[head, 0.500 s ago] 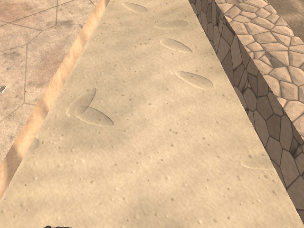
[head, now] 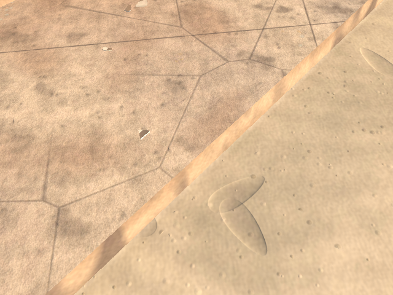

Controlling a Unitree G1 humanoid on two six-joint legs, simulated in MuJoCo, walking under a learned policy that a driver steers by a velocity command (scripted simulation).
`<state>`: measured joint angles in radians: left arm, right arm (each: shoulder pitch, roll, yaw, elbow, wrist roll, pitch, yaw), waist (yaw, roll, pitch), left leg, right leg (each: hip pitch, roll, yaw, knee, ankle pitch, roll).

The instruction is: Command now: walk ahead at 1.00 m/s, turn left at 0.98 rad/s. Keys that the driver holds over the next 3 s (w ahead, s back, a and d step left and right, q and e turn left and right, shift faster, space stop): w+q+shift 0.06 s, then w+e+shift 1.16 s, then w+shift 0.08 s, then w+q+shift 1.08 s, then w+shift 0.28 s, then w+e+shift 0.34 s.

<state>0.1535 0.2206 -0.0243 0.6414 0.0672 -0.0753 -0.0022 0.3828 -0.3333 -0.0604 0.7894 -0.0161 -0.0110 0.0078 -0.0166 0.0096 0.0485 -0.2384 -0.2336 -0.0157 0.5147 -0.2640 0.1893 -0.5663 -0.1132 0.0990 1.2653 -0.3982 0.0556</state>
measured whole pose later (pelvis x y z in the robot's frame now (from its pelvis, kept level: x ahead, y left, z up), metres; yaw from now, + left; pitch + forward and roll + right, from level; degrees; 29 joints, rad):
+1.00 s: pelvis +0.91 -0.16 +0.00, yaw -29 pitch +3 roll +1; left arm -0.05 0.35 0.04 0.55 0.03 0.02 -0.08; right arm 0.52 -0.31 -0.06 0.89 -0.03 -0.11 0.00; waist -0.08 -0.04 0.03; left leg 0.19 0.04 0.25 0.20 -0.41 -0.07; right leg -0.84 -0.04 -0.10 0.93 -0.05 -0.13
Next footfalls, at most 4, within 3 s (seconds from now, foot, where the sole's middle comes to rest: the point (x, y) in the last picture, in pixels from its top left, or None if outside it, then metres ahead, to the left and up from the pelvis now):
0.24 right None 0.45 -0.17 -0.76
0.66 left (203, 204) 0.82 0.02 -0.76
1.10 right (285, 139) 1.13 -0.34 -0.76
1.42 left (295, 69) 1.44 -0.42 -0.63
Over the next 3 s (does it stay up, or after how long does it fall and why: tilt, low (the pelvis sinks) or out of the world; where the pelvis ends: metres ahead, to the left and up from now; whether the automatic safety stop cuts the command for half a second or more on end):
stays up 2.50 -0.91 0.13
